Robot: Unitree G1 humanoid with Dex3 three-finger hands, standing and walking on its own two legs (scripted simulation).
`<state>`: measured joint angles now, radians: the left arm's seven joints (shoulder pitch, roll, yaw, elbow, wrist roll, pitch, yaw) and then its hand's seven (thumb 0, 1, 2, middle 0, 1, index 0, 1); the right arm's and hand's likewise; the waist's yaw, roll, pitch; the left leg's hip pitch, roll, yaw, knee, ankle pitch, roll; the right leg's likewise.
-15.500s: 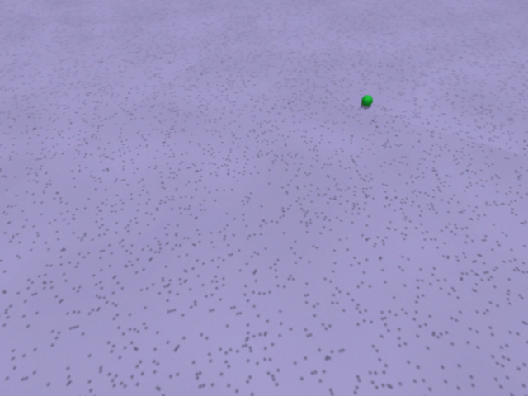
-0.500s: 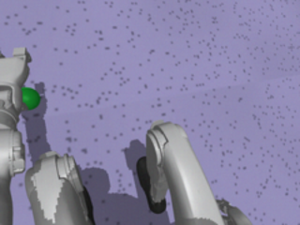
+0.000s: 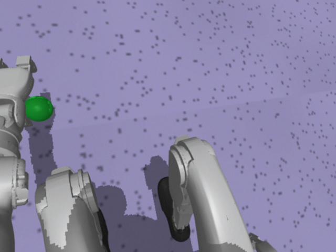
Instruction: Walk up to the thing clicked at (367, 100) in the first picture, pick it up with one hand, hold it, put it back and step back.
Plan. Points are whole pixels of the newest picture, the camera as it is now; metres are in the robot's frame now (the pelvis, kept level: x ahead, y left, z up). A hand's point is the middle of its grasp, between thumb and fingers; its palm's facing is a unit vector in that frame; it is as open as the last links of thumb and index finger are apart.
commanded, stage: rest palm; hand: left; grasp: from above
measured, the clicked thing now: (38, 108) +0.51 +0.24 -0.29
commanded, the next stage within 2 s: close in 1.02 s
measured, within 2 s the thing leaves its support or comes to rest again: neither
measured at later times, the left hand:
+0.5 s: hand (35, 107) +0.50 +0.23 -0.24, palm faces -0.42 -0.08 -0.90, open 13.9 cm
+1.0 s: hand (33, 112) +0.49 +0.24 -0.25, palm faces -0.45 -0.11 -0.89, open 13.5 cm
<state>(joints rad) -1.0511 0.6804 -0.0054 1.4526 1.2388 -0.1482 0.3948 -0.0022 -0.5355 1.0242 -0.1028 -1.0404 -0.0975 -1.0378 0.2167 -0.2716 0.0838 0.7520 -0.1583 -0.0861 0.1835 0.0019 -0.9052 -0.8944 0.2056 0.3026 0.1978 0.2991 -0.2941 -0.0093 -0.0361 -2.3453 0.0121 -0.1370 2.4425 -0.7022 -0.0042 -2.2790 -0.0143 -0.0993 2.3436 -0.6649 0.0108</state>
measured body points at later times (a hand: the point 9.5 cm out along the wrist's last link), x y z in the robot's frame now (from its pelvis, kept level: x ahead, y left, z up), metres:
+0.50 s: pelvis +0.00 +0.00 -0.02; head +0.28 +0.07 +0.33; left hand +0.51 +0.24 -0.19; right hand -0.01 -0.26 -0.09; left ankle +0.07 +0.12 -0.29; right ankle +0.10 -0.12 -0.29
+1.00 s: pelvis +0.00 +0.01 -0.02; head +0.28 +0.09 +0.32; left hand +0.51 +0.25 -0.20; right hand +0.00 -0.25 -0.08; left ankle +0.07 +0.12 -0.29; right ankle +0.10 -0.12 -0.29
